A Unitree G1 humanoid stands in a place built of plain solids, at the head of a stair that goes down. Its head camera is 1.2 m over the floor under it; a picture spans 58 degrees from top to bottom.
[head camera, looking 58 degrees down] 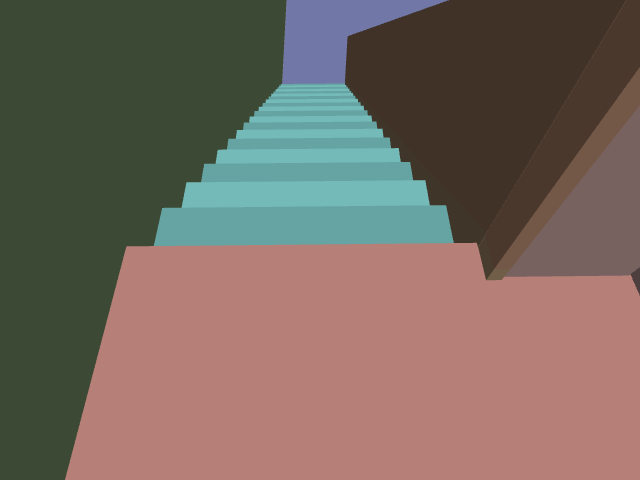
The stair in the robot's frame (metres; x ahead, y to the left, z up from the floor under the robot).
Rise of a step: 0.20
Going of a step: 0.30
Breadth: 1.14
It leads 1 degrees to the left of straight ahead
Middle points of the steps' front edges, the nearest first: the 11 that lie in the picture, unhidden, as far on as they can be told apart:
0.73 0.06 0.00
1.03 0.06 -0.20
1.33 0.07 -0.40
1.63 0.07 -0.61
1.93 0.07 -0.81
2.23 0.08 -1.01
2.53 0.08 -1.21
2.83 0.08 -1.41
3.13 0.09 -1.62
3.43 0.09 -1.82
3.73 0.09 -2.02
